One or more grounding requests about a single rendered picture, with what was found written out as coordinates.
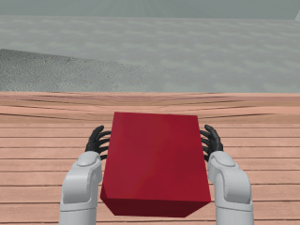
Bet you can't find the left robot hand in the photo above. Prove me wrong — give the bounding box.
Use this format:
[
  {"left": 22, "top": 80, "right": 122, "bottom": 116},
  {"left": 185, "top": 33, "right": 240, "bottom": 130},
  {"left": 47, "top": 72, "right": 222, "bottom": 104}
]
[{"left": 84, "top": 125, "right": 112, "bottom": 160}]

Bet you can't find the left robot forearm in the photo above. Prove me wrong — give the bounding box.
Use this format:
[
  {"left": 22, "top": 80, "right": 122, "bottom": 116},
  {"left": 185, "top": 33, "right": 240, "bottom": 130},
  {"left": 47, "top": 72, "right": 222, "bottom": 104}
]
[{"left": 58, "top": 151, "right": 103, "bottom": 225}]

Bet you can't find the carton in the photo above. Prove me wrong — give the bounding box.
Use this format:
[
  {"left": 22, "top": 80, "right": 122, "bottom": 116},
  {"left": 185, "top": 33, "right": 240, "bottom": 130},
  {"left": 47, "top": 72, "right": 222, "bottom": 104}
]
[{"left": 99, "top": 112, "right": 212, "bottom": 218}]

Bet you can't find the right robot forearm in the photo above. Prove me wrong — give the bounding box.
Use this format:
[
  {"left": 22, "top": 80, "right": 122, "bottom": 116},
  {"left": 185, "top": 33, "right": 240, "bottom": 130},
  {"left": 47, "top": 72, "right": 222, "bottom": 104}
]
[{"left": 207, "top": 151, "right": 255, "bottom": 225}]

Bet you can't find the right robot hand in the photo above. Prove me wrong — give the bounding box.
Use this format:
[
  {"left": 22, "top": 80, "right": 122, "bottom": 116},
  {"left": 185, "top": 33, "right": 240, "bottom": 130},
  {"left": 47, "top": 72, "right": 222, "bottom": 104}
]
[{"left": 200, "top": 124, "right": 224, "bottom": 163}]

